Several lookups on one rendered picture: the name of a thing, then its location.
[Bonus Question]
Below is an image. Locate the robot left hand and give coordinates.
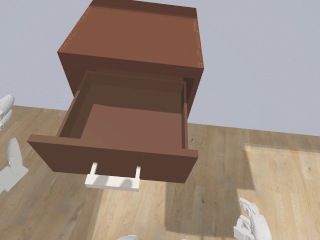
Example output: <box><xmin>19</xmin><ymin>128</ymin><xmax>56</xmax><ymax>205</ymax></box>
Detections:
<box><xmin>0</xmin><ymin>94</ymin><xmax>29</xmax><ymax>194</ymax></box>

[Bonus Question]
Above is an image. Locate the handle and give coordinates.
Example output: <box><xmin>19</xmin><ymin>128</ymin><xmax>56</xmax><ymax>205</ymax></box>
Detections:
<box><xmin>85</xmin><ymin>162</ymin><xmax>141</xmax><ymax>192</ymax></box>

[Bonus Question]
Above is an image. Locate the robot right hand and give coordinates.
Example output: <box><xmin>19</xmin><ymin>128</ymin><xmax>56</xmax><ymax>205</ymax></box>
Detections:
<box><xmin>233</xmin><ymin>197</ymin><xmax>273</xmax><ymax>240</ymax></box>

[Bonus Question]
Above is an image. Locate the drawer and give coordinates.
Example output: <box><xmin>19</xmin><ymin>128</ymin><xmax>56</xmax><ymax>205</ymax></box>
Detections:
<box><xmin>27</xmin><ymin>71</ymin><xmax>199</xmax><ymax>184</ymax></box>

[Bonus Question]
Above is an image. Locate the cabinet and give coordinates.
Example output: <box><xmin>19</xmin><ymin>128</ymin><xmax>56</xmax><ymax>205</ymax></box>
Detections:
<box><xmin>57</xmin><ymin>0</ymin><xmax>204</xmax><ymax>119</ymax></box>

